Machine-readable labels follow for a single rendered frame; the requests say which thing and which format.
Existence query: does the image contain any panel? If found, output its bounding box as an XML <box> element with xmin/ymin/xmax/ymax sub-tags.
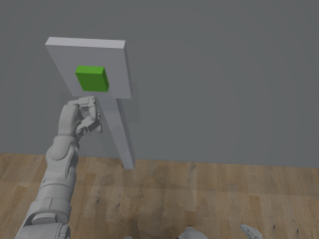
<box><xmin>45</xmin><ymin>37</ymin><xmax>136</xmax><ymax>169</ymax></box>

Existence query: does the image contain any right robot hand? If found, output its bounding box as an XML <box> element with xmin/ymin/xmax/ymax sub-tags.
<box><xmin>240</xmin><ymin>223</ymin><xmax>263</xmax><ymax>239</ymax></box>

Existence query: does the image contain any button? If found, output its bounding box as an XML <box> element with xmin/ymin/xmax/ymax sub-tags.
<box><xmin>75</xmin><ymin>66</ymin><xmax>109</xmax><ymax>93</ymax></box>

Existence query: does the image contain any left robot upper arm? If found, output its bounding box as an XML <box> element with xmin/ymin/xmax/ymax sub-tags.
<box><xmin>16</xmin><ymin>222</ymin><xmax>71</xmax><ymax>239</ymax></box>

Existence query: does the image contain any left robot hand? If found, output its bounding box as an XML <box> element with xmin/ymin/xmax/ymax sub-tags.
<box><xmin>58</xmin><ymin>96</ymin><xmax>103</xmax><ymax>142</ymax></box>

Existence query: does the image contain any left robot forearm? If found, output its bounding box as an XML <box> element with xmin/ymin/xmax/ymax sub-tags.
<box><xmin>14</xmin><ymin>135</ymin><xmax>80</xmax><ymax>239</ymax></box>

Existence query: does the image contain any right robot shin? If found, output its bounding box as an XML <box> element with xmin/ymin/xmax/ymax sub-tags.
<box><xmin>183</xmin><ymin>227</ymin><xmax>194</xmax><ymax>232</ymax></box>

